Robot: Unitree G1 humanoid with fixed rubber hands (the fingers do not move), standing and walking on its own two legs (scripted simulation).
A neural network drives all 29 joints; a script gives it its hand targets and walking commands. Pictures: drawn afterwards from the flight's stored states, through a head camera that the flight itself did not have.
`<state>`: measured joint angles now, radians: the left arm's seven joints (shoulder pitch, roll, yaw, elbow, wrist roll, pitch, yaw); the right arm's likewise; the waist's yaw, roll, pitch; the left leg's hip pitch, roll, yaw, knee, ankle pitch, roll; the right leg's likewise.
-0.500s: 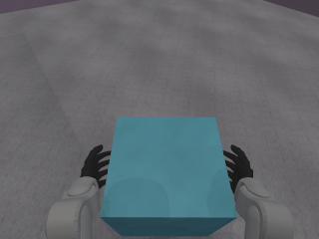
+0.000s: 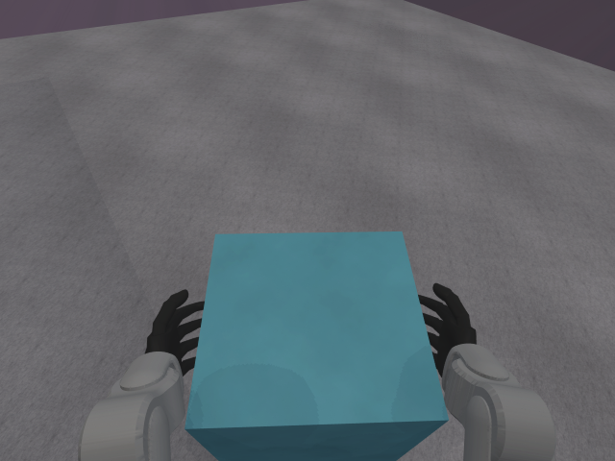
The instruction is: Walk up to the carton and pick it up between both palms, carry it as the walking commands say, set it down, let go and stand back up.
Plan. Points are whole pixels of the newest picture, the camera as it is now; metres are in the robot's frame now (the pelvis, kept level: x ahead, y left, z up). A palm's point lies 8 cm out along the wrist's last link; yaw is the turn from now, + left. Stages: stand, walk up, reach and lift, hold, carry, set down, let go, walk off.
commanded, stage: carry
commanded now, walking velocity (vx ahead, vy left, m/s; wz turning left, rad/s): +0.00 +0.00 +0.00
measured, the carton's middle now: (310, 355) +0.26 +0.00 +0.03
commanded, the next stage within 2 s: hold in 1.54 s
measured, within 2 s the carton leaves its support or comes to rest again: neither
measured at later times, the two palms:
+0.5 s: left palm (164, 377) +0.21 +0.16 +0.08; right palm (457, 373) +0.22 -0.16 +0.09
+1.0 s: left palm (159, 353) +0.24 +0.18 +0.07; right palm (428, 351) +0.25 -0.14 +0.07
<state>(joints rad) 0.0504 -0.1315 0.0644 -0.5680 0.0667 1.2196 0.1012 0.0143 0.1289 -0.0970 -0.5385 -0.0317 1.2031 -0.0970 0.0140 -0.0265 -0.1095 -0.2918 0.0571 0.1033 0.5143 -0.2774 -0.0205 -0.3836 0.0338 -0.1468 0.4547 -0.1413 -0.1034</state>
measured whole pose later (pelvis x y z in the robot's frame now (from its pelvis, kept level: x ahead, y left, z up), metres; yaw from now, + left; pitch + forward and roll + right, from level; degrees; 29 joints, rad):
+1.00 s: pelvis -0.01 +0.02 +0.00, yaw +0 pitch +3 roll +1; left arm -0.04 -0.13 0.10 -0.31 0.08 1.01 0.08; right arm -0.06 0.13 -0.13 -0.31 -0.07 1.00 -0.08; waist 0.00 -0.01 -0.07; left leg -0.31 0.02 0.11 0.54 -0.28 0.01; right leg -0.41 -0.01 -0.14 0.50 -0.15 -0.07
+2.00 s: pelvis +0.00 +0.03 +0.01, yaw +1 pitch -8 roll +0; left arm -0.12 -0.05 0.10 0.11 0.12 0.74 0.01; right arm -0.10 0.13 -0.12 0.01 -0.17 0.78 -0.09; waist 0.01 0.03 0.08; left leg -0.03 0.00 0.06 0.44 -0.28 0.03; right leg -0.12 0.01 -0.14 0.40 -0.15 -0.06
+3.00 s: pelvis -0.02 +0.03 -0.02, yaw +4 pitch +7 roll +0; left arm -0.45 -0.13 0.36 0.53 0.29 0.37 -0.02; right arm -0.44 0.16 -0.41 0.44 -0.32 0.40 0.01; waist -0.02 0.02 0.07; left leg -0.53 -0.04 0.02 0.76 -0.35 0.04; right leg -0.61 0.00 -0.08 0.71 -0.23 -0.05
